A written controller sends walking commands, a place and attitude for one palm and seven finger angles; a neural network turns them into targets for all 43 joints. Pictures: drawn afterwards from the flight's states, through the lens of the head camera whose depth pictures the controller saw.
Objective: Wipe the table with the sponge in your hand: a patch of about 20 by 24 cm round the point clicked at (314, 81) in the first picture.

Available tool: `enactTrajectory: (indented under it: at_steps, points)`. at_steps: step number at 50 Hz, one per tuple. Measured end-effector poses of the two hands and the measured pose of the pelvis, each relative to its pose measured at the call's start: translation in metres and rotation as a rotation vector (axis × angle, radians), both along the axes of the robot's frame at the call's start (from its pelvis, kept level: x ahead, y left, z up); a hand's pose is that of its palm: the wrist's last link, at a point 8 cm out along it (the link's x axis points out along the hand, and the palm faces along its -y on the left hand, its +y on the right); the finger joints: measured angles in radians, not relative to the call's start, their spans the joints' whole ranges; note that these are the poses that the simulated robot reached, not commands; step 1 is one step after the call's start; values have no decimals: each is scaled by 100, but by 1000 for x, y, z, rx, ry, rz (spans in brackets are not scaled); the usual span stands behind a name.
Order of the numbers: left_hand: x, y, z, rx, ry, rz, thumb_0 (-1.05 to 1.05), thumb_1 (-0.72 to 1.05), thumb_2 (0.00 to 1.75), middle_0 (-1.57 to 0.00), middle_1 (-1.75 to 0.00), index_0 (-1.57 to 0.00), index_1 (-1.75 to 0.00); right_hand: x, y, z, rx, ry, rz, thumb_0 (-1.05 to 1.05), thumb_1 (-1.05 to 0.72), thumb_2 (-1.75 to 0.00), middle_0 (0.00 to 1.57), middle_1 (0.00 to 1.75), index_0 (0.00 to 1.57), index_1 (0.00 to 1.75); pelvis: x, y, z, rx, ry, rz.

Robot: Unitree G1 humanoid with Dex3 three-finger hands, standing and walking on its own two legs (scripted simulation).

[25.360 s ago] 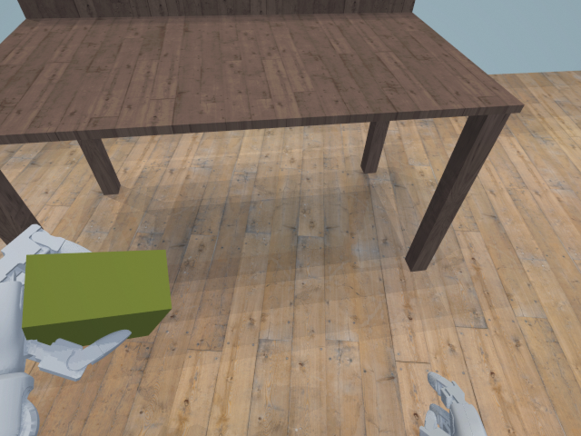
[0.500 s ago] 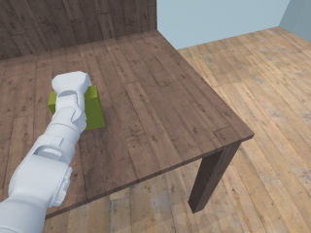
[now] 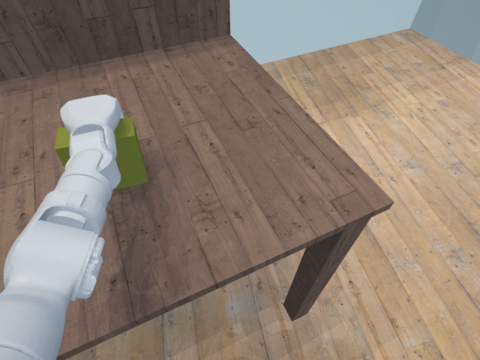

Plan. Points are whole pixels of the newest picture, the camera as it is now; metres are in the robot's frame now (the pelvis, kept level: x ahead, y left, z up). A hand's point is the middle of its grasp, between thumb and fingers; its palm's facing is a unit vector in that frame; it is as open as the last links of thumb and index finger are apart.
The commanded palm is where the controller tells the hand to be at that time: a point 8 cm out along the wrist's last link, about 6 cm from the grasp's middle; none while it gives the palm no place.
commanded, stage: wipe back along the third lane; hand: left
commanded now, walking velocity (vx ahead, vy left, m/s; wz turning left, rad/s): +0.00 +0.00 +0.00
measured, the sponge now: (109, 164) +0.46 +0.25 +0.06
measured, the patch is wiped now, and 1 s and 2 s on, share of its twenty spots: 0.95 0.95 0.95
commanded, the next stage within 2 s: slide back across to the middle lane in 1.54 s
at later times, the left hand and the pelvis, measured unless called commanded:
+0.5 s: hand (103, 157) +0.43 +0.23 +0.12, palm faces +0.01 -0.03 -1.00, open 10.3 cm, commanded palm +0.39 +0.21 +0.14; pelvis +0.02 +0.01 +0.01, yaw +1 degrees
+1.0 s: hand (112, 182) +0.37 +0.20 +0.12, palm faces +0.05 -0.04 -1.00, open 10.3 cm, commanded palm +0.33 +0.18 +0.14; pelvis +0.02 -0.02 +0.01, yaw +2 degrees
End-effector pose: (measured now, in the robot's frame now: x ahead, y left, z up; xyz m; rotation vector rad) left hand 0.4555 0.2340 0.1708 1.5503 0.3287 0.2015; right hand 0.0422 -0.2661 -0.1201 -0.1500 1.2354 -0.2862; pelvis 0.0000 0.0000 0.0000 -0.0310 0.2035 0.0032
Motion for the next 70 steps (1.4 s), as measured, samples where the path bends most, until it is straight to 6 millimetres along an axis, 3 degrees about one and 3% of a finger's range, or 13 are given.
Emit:
enactTrajectory:
  at_steps: [5, 9, 27, 37, 46, 70]
  points:
    - [-9, -1, -2, 4, -47, -4, 0, -54, 108, -69, -135, -72, -133, 6, 7, -1, 24, -10, 1, 0, -90, -90, 20, 30, 20, 30, 3, 3, 1, 0, -15, -5]
    - [-16, 0, -2, -8, -69, 6, 0, -52, 107, -67, -137, -70, -135, 21, 13, 1, 40, -43, 12, 1, -90, -90, 20, 30, 20, 30, 5, 5, 3, 1, -32, -4]
    - [-52, -12, -2, -11, -96, 20, -1, -50, 106, -65, -138, -68, -137, 140, 38, 25, 101, -271, 168, 1, -91, -90, 20, 30, 20, 30, 20, 5, 6, 13, -90, 22]
    - [-78, -20, -1, -22, -136, 19, -1, -50, 106, -65, -138, -68, -137, 182, 46, 39, 140, -358, 239, 1, -91, -90, 20, 30, 20, 30, 26, -3, 6, 20, -124, 30]
    - [-96, -32, -1, -24, -131, 23, -1, -50, 106, -65, -137, -68, -137, 190, 45, 42, 161, -388, 268, 1, -91, -90, 20, 30, 20, 30, 21, -12, 6, 27, -144, 33]
    - [-135, -56, -2, -37, -143, 5, 0, -49, 106, -65, -137, -68, -136, 162, 16, 39, 147, -408, 225, 1, -91, -90, 20, 30, 20, 30, 4, -28, 6, 38, -190, 14]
